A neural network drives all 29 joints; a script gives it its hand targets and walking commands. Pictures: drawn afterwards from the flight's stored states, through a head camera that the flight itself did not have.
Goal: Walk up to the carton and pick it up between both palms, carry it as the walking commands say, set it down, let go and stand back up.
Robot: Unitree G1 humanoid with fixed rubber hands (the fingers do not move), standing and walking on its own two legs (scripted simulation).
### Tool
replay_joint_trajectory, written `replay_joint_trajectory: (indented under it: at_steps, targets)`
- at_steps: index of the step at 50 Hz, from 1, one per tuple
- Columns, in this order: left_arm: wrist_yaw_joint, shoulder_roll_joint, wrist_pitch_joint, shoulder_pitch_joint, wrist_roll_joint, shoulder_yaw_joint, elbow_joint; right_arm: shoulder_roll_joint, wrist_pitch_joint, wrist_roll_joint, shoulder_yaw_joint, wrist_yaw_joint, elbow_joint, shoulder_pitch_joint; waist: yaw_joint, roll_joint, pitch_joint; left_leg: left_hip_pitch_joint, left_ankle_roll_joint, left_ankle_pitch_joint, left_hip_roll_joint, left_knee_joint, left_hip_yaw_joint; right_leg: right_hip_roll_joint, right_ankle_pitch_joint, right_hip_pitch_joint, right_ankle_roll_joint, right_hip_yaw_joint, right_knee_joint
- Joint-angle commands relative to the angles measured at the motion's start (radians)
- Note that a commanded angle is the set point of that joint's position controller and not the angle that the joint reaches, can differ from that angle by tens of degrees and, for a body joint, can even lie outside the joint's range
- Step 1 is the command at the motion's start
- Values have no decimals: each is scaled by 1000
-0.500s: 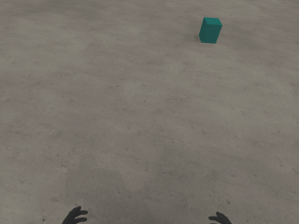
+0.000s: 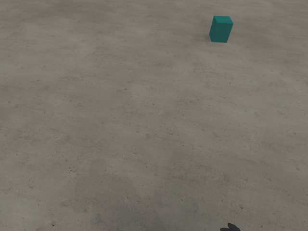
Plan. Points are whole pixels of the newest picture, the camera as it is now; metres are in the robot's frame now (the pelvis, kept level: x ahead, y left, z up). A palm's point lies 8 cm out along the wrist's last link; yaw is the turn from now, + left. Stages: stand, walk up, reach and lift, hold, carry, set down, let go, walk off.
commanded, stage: stand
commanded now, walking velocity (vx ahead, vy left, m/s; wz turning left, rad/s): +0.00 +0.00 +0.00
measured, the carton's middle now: (220, 29) +2.50 -0.88 -0.64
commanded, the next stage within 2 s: walk up in 1.90 s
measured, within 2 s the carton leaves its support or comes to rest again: neither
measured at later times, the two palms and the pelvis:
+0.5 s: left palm out of the picture +0.07 +0.22 -0.12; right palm out of the picture +0.04 -0.25 -0.12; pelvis +0.01 -0.01 +0.01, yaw +0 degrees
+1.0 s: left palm out of the picture +0.00 +0.21 -0.13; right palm out of the picture +0.00 -0.23 -0.13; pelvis +0.00 -0.01 +0.01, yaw +0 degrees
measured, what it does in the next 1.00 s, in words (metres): stands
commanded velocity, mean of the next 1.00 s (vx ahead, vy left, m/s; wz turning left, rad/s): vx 0.00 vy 0.00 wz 0.00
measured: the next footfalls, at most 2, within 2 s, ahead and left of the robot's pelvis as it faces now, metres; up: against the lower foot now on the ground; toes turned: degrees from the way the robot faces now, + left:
none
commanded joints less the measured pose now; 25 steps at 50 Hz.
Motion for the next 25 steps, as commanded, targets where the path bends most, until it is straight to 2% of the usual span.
replay_joint_trajectory:
  at_steps: [1, 2, 3, 4, 5, 6, 7, 8, 9, 10, 11, 12, 13, 14, 15, 16, 17, 18, 19, 20, 21, 22, 23, 24, 25]
  targets:
    - [-1, 89, -14, 22, -8, 22, -55, -93, -11, 3, -28, -3, -50, 14, 13, -7, -38, -2, 38, -3, 66, -167, -110, -26, 79, 19, -60, 36, -82]
    - [-9, 81, -21, 21, 13, 29, -35, -93, -6, 1, -28, -8, -20, -2, 19, 50, 15, -13, 40, -6, 81, -178, -98, -26, 82, -16, -75, 55, -111]
    - [-3, 91, -18, 23, 10, 31, -40, -90, -5, 3, -28, -6, -43, 7, 7, -15, 9, -35, 34, 25, 65, -154, -95, -25, 86, 17, -66, 31, -91]
    - [-7, 99, -26, -12, 18, 35, -44, -83, -3, 9, -27, -13, -38, 10, -1, -29, -10, -1, 20, 44, 41, -134, -58, -39, 73, 1, -73, 61, -122]
    - [-6, 113, -20, 5, 20, 34, -28, -67, -9, 10, -26, -12, -26, 18, -18, -28, -2, 46, 35, 50, 44, -112, -72, -39, 54, -49, -66, 71, -155]
    - [-7, 75, -27, -3, 13, 14, -29, -79, -9, -5, -30, -4, -29, -9, 0, -12, -29, 64, 26, 52, 46, -102, -68, -49, 47, -45, -75, 63, -163]
    - [-2, 97, -33, -9, 11, 25, -30, -62, -5, 17, -21, -2, -26, 32, -13, -43, -52, 55, 21, 103, 46, -107, -59, -49, 99, -3, -81, 66, -142]
    - [1, 102, -35, 4, 13, 26, -13, -68, -5, 19, -28, 1, -5, 46, -26, -74, -30, 30, 20, 81, 37, -95, -58, -53, 83, -6, -80, 76, -171]
    - [11, 110, -30, -9, 11, 28, -5, -90, -8, -1, -34, -1, -4, 33, -23, -55, -27, 73, 18, 65, 42, -117, -67, -61, 73, -26, -82, 90, -166]
    - [7, 107, -20, -35, 7, 31, -16, -78, -10, 2, -28, -7, 8, 64, -23, -44, 28, 26, 16, 125, 48, -148, -72, -43, 38, -29, -72, 61, -152]
    - [10, 78, -20, 23, -4, 22, 0, -114, -16, -4, -40, -8, 30, 59, 5, 32, 43, 15, 35, 94, 71, -159, -102, -27, 78, -24, -74, 59, -148]
    - [2, 97, -21, 20, -1, 23, 22, -112, -15, 12, -46, -11, 43, 86, -27, 10, -10, 62, 23, 52, 73, -151, -97, -37, 78, -9, -75, 61, -162]
    - [-2, 101, -27, 1, -1, 34, 9, -95, -10, 3, -34, -15, 48, 48, -6, 49, -60, 28, 26, 68, 93, -200, -112, -31, 97, 42, -76, 47, -110]
    - [-1, 60, -31, -44, -2, 22, 9, -111, -15, 0, -39, -17, 39, 45, -6, 47, -38, 12, 21, 72, 84, -204, -117, -22, 121, 60, -80, 35, -105]
    - [-1, 68, -29, -8, 1, 22, 15, -95, -18, 0, -37, -12, 51, 42, 0, 49, -64, 35, 24, 99, 67, -159, -103, -22, 150, 68, -74, 28, -100]
    - [6, 64, -29, -28, 8, 14, 29, -84, -12, 5, -45, -17, 61, 50, -18, -21, -13, 56, 33, 106, 71, -142, -102, -37, 130, 15, -89, 33, -139]
    - [7, 110, -28, 31, 10, 33, 49, -74, -11, 13, -26, -22, 57, 40, -1, -57, -55, 74, 30, 135, 90, -136, -102, -35, 191, 57, -76, 36, -147]
    - [18, 136, -29, 16, 15, 41, 62, -75, -5, 8, -30, -21, 92, 95, -7, -23, 1, 31, 20, 117, 63, -145, -93, -42, 165, 58, -78, 37, -137]
    - [29, 110, -26, 16, 8, 38, 56, -88, -8, 5, -32, -31, 88, 90, -5, -21, 30, 35, 20, 133, 62, -169, -81, -57, 169, 55, -80, 79, -157]
    - [22, 108, -29, 4, 2, 35, 57, -104, -8, 11, -35, -22, 108, 76, 7, -20, -10, 78, 18, 147, 65, -145, -78, -56, 203, 53, -87, 70, -158]
    - [17, 114, -30, -20, 2, 40, 51, -76, -20, 17, -33, -15, 99, 67, -15, 30, -3, 74, 18, 161, 72, -156, -82, -53, 197, 40, -94, 70, -158]
    - [11, 117, -26, -17, 0, 40, 65, -118, -20, 10, -40, -10, 115, 27, 7, 54, -38, 68, 28, 158, 71, -168, -90, -40, 204, 106, -80, 58, -157]
    - [14, 125, -27, 8, 0, 48, 70, -79, -22, 11, -37, -12, 121, 32, 5, -7, -72, 81, 35, 148, 72, -144, -93, -38, 244, 127, -74, 48, -145]
    - [8, 78, -25, -1, -22, 27, 84, -102, -18, 7, -39, -11, 138, 68, 5, -16, -31, 54, 30, 138, 66, -181, -93, -43, 236, 123, -72, 53, -160]
    - [11, 70, -26, -35, -7, 21, 89, -93, -14, 11, -50, -22, 145, 55, -12, -25, 23, 75, 16, 183, 59, -182, -86, -42, 220, 79, -81, 52, -160]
